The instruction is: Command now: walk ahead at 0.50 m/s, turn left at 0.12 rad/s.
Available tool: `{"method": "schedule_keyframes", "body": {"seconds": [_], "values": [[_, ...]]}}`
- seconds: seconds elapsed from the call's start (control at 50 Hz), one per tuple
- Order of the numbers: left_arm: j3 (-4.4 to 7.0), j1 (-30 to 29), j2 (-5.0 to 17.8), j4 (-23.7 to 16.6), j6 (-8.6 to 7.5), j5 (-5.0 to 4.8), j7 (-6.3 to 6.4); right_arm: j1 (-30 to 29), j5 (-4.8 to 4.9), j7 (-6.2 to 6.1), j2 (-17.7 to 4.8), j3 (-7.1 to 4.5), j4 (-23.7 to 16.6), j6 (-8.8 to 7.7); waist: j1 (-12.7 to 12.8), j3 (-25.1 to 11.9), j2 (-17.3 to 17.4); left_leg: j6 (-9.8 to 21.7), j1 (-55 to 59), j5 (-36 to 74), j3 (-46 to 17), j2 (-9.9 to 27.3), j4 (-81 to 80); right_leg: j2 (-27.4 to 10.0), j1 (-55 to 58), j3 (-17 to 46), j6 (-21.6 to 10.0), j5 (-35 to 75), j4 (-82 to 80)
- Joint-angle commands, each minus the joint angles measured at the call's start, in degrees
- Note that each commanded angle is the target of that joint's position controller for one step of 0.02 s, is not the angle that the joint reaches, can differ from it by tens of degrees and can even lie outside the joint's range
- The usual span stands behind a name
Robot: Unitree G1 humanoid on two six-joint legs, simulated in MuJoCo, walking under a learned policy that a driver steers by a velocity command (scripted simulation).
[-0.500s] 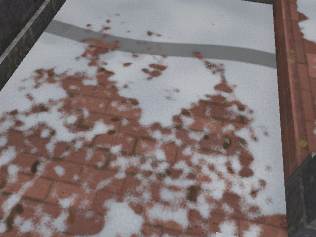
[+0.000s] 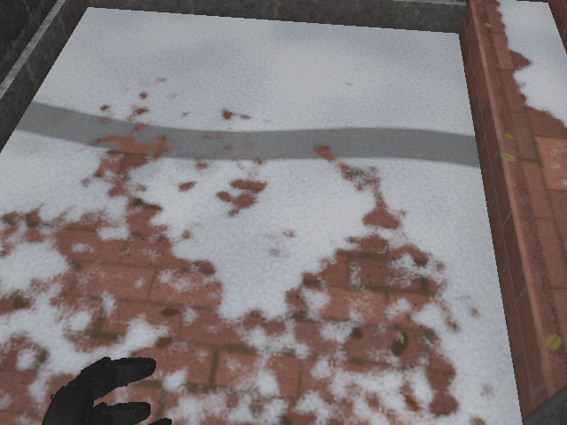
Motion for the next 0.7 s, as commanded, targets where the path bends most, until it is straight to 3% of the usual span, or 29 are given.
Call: {"method": "schedule_keyframes", "body": {"seconds": [0.02,0.04,0.06,0.08,0.1,0.12,0.16,0.18,0.22,0.28,0.32,0.36,0.38,0.4,0.42,0.44,0.46,0.48,0.5,0.52,0.54,0.56,0.58,0.6,0.62,0.64,0.7], "values": [[5.33,23.7,16.2,1.8,-0.51,1.11,1.26,4.9,-0.64,0.29,-0.3,1.14,-5.5,-1.84,9.6,-24.9,-14.0,0.3,-39.1,-0.1,-3.4,-2.2,46.3,-23.5,57.4,36.8,-16.4,-4.4,-2.2],[4.09,24.7,10.5,1.7,-0.08,0.61,1.61,0.7,0.84,0.70,-6.3,-0.33,-4.7,-2.82,13.1,-25.0,-10.3,0.4,-45.2,-4.7,-10.7,-0.8,52.9,-23.3,55.6,41.2,-15.2,-10.8,-7.4],[3.42,20.8,8.9,1.8,0.12,0.41,2.05,-5.1,2.07,0.82,-8.8,-1.28,-6.9,-3.13,12.6,-15.3,-8.0,0.5,-48.4,0.2,-9.4,1.9,53.4,-21.3,47.4,31.2,-12.3,-9.6,-9.2],[2.95,17.2,7.7,1.9,0.13,0.57,2.14,-8.3,1.63,0.61,-7.9,-1.16,-7.7,-3.17,10.4,-10.5,-3.2,0.3,-46.4,5.1,-8.0,4.7,50.5,-19.2,38.5,24.8,-10.5,-5.3,-10.9],[2.63,14.9,6.9,2.2,-0.19,0.88,1.98,-9.5,0.31,0.50,-7.0,-1.33,-8.3,-2.80,8.2,-6.3,-1.4,0.0,-44.2,8.0,-7.9,6.5,48.0,-17.2,30.5,20.6,-9.7,-5.3,-13.8],[2.60,13.3,6.4,3.5,-0.79,1.37,2.09,-7.1,0.18,0.47,-5.3,-1.51,-7.7,-2.27,5.3,-5.5,-2.6,-0.4,-39.9,9.7,-8.9,8.0,45.7,-16.4,25.6,17.8,-8.9,-2.5,-15.7],[2.43,11.3,4.9,4.7,-1.68,1.20,1.97,-4.4,0.89,0.41,-3.5,-1.52,-6.5,-0.90,3.3,-4.0,-3.7,-1.4,-37.4,9.8,-8.7,8.4,43.2,-15.6,21.3,12.6,-8.7,3.1,-18.3],[2.65,10.9,5.7,5.4,-2.00,1.06,2.01,-4.8,0.79,0.39,-2.8,-1.49,-6.7,-0.43,2.8,-2.8,-3.6,-1.9,-38.2,10.6,-8.7,8.5,42.2,-15.6,19.8,9.8,-8.4,6.4,-19.1],[3.27,10.5,7.5,5.8,-1.83,1.73,2.42,-8.5,0.81,0.20,-3.4,-1.73,-8.0,0.38,3.4,0.0,-3.0,-2.4,-41.2,17.1,-8.8,8.6,39.0,-14.6,17.6,4.8,-7.7,5.7,-21.3],[3.80,12.3,9.4,6.4,-1.26,1.78,3.52,-12.2,0.21,0.83,-2.3,-1.47,-9.5,0.10,4.4,1.5,-1.6,-2.3,-41.9,27.2,-7.2,8.3,28.9,-13.1,19.4,-1.2,-6.5,4.9,-22.4],[3.46,12.7,8.5,6.9,-1.18,0.90,3.45,-16.8,0.12,1.72,-1.1,-0.78,-10.6,-0.20,6.7,2.3,-2.8,-1.5,-39.8,31.4,-4.0,7.5,21.0,-11.5,20.6,-5.1,-5.2,6.3,-22.1],[3.95,16.0,10.0,7.9,-0.72,0.29,3.67,-21.6,0.46,2.70,-0.9,-0.51,-13.0,-0.53,8.6,2.9,-1.7,-0.9,-40.9,31.3,-2.6,7.0,16.5,-13.5,25.2,-5.4,-4.9,6.2,-21.2],[4.47,16.1,11.6,8.3,-0.22,0.10,3.89,-22.9,0.87,3.11,-1.4,-0.67,-13.8,-0.51,8.1,3.4,-1.1,-0.3,-42.1,29.6,-3.2,7.2,14.6,-15.0,27.7,-4.9,-4.5,6.4,-20.1],[4.76,16.1,12.2,8.3,0.25,-0.16,4.01,-23.4,0.78,3.51,-1.9,-0.76,-14.5,-0.41,8.0,3.4,-1.2,0.2,-43.1,27.4,-2.7,6.9,13.4,-16.0,30.4,-5.2,-4.1,7.3,-18.9],[4.76,16.2,12.1,8.4,0.76,-0.25,3.85,-22.7,0.03,3.78,-1.8,-0.71,-14.5,-0.21,8.3,3.0,-2.2,1.0,-43.2,25.5,-0.7,6.2,12.7,-16.2,33.2,-7.1,-3.9,10.6,-17.3],[4.96,16.5,12.6,8.6,1.19,-0.53,3.82,-22.8,-0.12,3.95,-2.4,-1.01,-15.0,-0.04,8.0,2.7,-2.8,2.0,-41.2,22.5,0.7,5.0,12.2,-16.5,33.9,-7.6,-3.4,17.0,-14.8],[5.30,15.8,13.8,8.5,1.80,-0.58,3.93,-21.7,0.37,3.94,-3.7,-1.69,-15.4,0.04,6.7,1.3,-4.1,3.5,-37.7,18.9,3.1,2.9,12.8,-16.2,34.5,-8.3,-2.8,28.0,-10.7],[5.47,15.2,14.5,8.3,2.39,-0.81,4.13,-17.7,0.51,3.95,-5.3,-2.56,-14.8,0.13,4.0,-1.5,-4.6,5.2,-31.7,16.2,4.7,0.6,12.5,-15.6,34.3,-9.3,-2.0,36.9,-3.8],[5.27,14.0,14.4,8.1,2.84,-1.11,4.27,-9.2,0.66,3.74,-7.8,-4.09,-12.8,0.15,-1.0,-5.7,-3.7,7.2,-20.1,18.6,5.7,-2.3,8.7,-13.7,31.3,-10.8,-0.4,39.5,7.3],[4.29,14.8,12.2,7.4,2.45,-0.43,4.50,0.8,0.39,2.81,-11.9,-6.03,-10.3,0.66,-5.0,-11.0,0.5,9.5,-2.6,20.8,-1.4,-0.2,6.9,-11.6,19.3,-10.9,2.2,26.6,23.6],[1.50,20.3,3.5,4.1,1.08,2.04,3.70,0.0,0.78,2.28,-19.1,-7.10,-10.4,0.29,2.1,-14.9,17.4,20.0,17.1,15.2,-33.2,15.1,3.1,-0.1,-7.7,-7.2,6.3,-26.8,45.2],[1.49,15.7,6.9,3.3,-1.41,0.08,2.90,2.1,0.18,2.60,-15.4,-5.78,-12.6,-0.48,-1.7,-24.4,12.2,23.7,22.2,7.1,-50.0,19.6,-6.6,2.5,-14.8,6.9,5.7,-32.3,52.9],[2.27,9.9,10.3,1.8,-2.71,-2.25,2.30,0.5,-0.08,2.51,-11.9,-4.91,-12.4,-1.15,-2.8,-16.7,8.0,20.4,17.7,10.7,-42.1,18.3,-8.0,-0.5,-19.6,7.7,4.3,-27.2,52.5],[1.89,8.7,9.7,1.6,-3.33,-1.65,2.50,-2.9,0.33,2.33,-10.1,-4.34,-12.8,-1.51,-0.5,-11.7,3.9,18.3,9.6,15.1,-35.2,16.0,-7.5,-3.2,-18.3,7.5,3.5,-22.2,47.8],[2.13,8.3,9.9,1.8,-3.28,0.20,3.05,-7.6,0.24,2.01,-8.3,-3.71,-13.6,-1.37,2.0,-8.1,2.1,16.7,1.2,20.0,-29.9,13.9,-7.8,-5.0,-14.6,7.5,3.8,-19.1,42.5],[2.67,8.9,10.7,1.8,-2.67,0.96,3.16,-10.0,-0.43,1.66,-6.9,-3.08,-14.6,-1.40,4.0,-6.8,2.5,16.1,-4.9,25.4,-26.7,12.5,-8.9,-6.2,-10.1,7.9,4.2,-17.1,39.7],[2.56,10.0,8.7,1.6,-0.82,1.65,3.18,-10.5,-0.50,1.17,-7.5,-3.18,-14.8,-1.44,5.8,-4.7,2.3,16.1,-12.0,31.7,-22.0,10.2,-11.3,-6.1,-6.8,6.4,6.0,-14.6,32.4]]}}
Velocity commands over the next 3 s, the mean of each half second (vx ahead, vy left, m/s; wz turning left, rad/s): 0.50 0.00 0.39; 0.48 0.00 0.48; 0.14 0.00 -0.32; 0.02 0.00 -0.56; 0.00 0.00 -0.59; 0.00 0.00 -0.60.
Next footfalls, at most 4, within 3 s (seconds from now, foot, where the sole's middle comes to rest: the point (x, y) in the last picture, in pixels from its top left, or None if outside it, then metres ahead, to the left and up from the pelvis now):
0.52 left None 0.42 0.18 -0.76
1.00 right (224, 299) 0.77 0.11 -0.76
1.44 left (136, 328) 0.71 0.33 -0.76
1.86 right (248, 320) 0.71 0.05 -0.76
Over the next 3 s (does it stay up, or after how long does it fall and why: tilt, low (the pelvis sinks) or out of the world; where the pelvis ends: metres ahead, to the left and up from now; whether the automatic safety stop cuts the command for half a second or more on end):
stays up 0.64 0.12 0.03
